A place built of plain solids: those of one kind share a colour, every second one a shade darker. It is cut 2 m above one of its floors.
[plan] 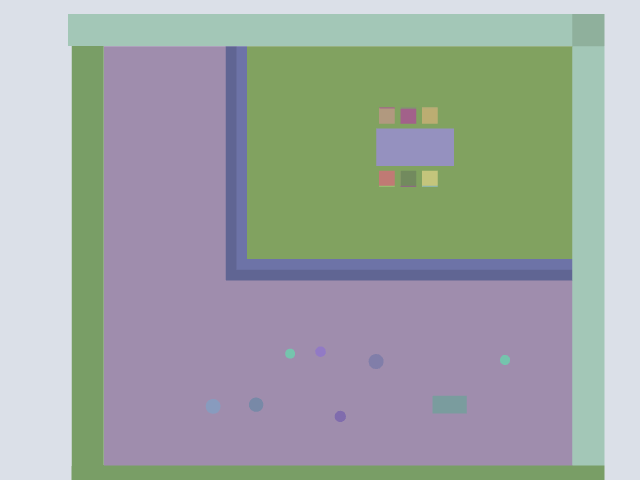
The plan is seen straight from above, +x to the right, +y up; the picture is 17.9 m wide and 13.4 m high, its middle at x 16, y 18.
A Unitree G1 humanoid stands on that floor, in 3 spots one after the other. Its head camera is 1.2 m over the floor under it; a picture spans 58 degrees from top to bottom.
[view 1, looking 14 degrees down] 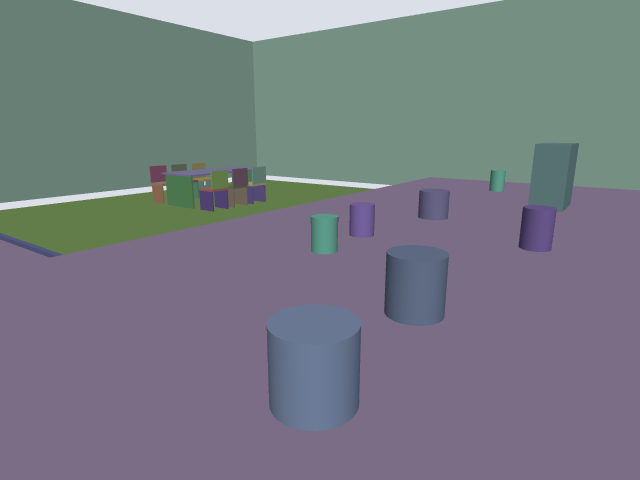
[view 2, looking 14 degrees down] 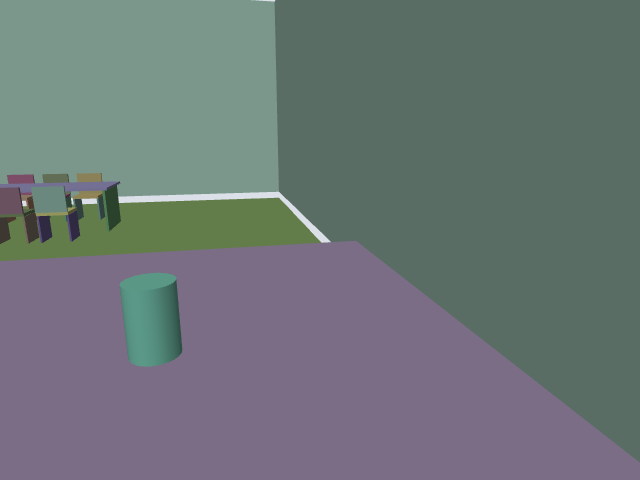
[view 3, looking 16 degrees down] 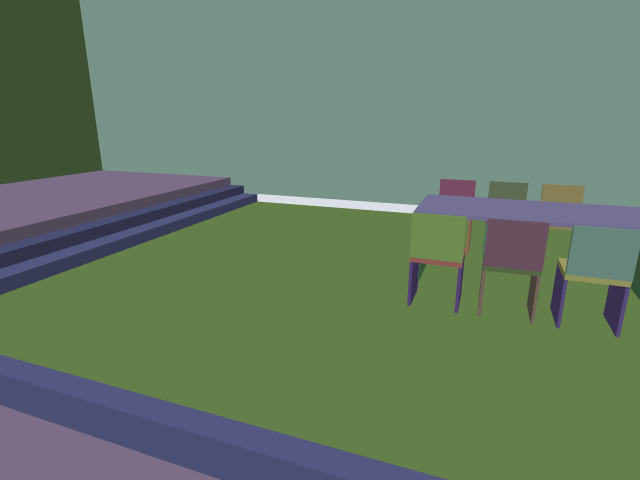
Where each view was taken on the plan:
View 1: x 11.62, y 12.31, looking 36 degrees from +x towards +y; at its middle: zclut_bin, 4.35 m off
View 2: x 21.57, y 12.31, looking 77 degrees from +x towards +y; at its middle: nothing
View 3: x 18.20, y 15.87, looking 111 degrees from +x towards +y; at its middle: floor_pit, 5.99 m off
